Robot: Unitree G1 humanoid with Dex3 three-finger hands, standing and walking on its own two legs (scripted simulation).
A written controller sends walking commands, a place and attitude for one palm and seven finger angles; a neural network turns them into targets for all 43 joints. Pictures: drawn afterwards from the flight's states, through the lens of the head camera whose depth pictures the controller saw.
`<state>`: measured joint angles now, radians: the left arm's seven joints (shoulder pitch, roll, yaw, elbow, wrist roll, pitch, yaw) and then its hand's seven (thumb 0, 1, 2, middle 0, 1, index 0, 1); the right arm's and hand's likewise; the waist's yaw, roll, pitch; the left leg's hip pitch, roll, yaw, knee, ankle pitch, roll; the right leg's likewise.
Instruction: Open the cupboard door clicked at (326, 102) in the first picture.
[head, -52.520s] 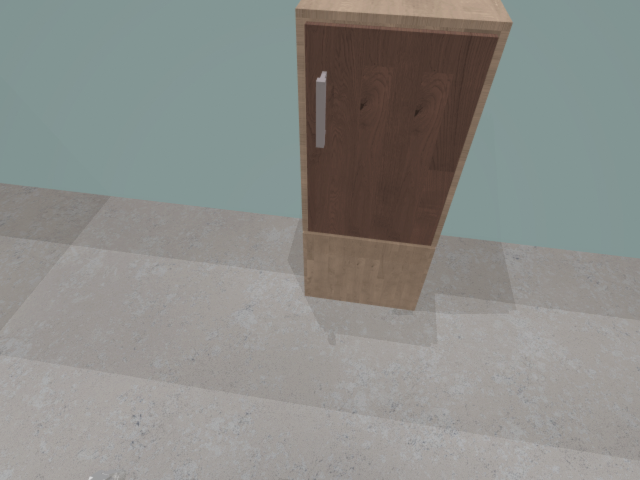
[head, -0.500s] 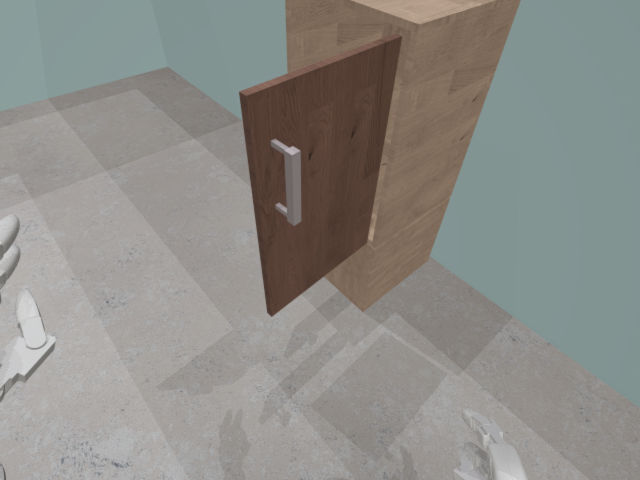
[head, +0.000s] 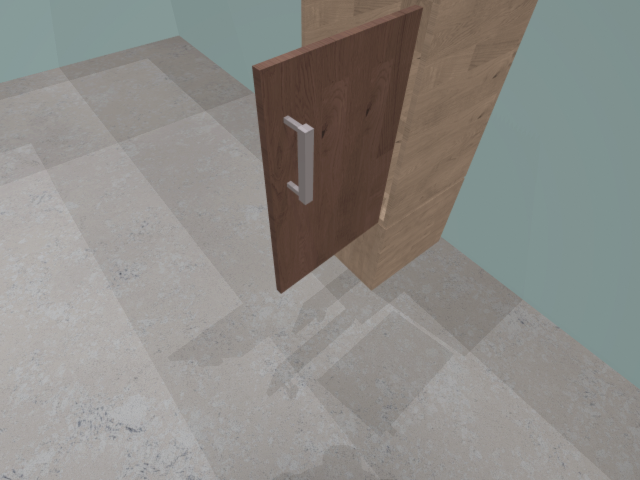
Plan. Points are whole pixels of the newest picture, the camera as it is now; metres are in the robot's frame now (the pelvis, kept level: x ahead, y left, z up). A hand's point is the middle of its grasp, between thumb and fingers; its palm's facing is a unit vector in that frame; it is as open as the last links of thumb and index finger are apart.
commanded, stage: let the arm hang, fingers relaxed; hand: left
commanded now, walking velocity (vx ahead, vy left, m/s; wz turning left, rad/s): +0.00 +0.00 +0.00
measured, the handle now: (298, 162) +0.61 +0.08 +0.04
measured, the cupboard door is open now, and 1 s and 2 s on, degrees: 94 94 94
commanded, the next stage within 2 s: look to check the result in 0.62 s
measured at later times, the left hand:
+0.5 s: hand out of the picture +0.00 +0.17 -0.18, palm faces +0.03 -0.98 -0.18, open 7.3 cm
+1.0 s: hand out of the picture +0.02 +0.17 -0.17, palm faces +0.03 -0.98 -0.21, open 7.3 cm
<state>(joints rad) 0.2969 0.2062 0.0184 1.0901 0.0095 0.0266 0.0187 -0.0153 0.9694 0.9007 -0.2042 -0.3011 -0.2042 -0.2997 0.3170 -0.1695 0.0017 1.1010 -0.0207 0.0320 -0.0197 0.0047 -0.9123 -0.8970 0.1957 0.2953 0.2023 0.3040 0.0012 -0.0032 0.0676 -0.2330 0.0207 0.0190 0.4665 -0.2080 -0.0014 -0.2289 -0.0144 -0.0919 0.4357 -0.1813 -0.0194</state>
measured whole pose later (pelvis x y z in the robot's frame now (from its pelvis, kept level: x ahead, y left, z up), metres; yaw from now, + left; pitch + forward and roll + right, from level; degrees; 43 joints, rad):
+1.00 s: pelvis +0.01 +0.00 +0.00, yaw -1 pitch -2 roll +0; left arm 0.25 0.15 0.02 1.14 0.01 0.00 0.03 0.00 0.91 0.90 -0.20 -0.30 -0.20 -0.30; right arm 0.26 -0.15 -0.01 1.14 -0.02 0.01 -0.03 0.00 -0.91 -0.90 0.20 0.30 0.20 0.30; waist 0.00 0.01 0.06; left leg -0.17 0.01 0.03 0.41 -0.20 0.00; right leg -0.19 -0.02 -0.08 0.42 -0.19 -0.02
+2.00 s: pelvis +0.04 -0.01 +0.01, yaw -1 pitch -2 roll +0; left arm 0.20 0.21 0.02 1.15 0.01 -0.01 0.02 0.00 0.91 0.90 -0.20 -0.30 -0.20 -0.30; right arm 0.20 -0.21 0.00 1.15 -0.02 0.00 -0.03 0.00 -0.91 -0.90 0.20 0.30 0.20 0.30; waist 0.00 0.01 0.05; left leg -0.11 0.02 0.04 0.34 -0.20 -0.01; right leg -0.14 -0.01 -0.07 0.36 -0.19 -0.02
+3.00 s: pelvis +0.04 -0.01 +0.01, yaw -1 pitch -2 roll +0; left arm 0.18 0.23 0.01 1.14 0.01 -0.02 0.02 0.00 0.91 0.90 -0.20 -0.30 -0.20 -0.30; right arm 0.18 -0.23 0.00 1.15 -0.01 -0.01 -0.03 0.00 -0.91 -0.90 0.20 0.30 0.20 0.30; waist 0.00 0.01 0.05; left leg -0.09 0.03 0.03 0.31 -0.19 -0.02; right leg -0.12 0.00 -0.08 0.33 -0.19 -0.03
